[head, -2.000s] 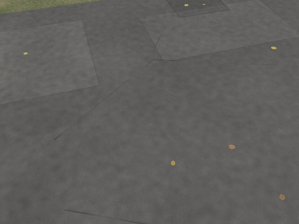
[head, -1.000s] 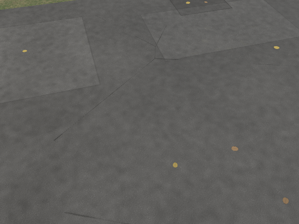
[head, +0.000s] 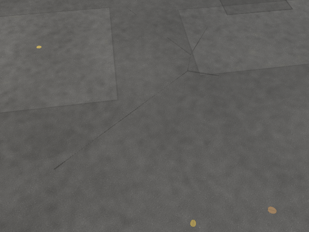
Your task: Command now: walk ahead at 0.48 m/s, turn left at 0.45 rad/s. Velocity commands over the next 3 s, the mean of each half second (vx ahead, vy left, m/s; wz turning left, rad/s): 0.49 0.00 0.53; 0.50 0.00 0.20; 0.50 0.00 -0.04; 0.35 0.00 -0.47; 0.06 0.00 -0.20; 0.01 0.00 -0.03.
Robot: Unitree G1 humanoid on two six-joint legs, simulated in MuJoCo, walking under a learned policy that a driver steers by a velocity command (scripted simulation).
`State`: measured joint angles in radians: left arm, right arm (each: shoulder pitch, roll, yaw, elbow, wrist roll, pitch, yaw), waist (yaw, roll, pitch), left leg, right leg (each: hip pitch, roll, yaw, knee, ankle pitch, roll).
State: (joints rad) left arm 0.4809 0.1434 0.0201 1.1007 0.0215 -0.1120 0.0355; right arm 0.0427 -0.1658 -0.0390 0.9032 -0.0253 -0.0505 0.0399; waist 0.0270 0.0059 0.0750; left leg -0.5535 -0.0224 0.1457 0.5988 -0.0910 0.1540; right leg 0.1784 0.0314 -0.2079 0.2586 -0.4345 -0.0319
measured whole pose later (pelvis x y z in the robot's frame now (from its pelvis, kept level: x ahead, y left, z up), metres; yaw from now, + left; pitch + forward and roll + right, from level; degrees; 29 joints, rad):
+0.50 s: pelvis +0.29 +0.01 +0.02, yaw +17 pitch +2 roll +0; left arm -0.01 0.23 0.03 0.75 0.03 -0.04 -0.03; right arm 0.46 -0.23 -0.07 0.94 -0.01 -0.06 -0.01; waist -0.11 -0.03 0.04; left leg 0.02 -0.14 -0.17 0.27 -0.32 0.12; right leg -0.64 -0.06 0.02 0.65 -0.03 0.02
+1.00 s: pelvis +0.56 +0.06 +0.02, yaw +21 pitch +1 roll -1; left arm 0.47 0.20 0.03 0.95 0.01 -0.10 -0.02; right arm 0.06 -0.22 -0.02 0.80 -0.03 -0.04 0.05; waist 0.06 0.04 0.03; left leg -0.61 0.07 0.03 0.69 -0.07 0.03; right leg 0.02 0.07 -0.06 0.19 -0.24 -0.06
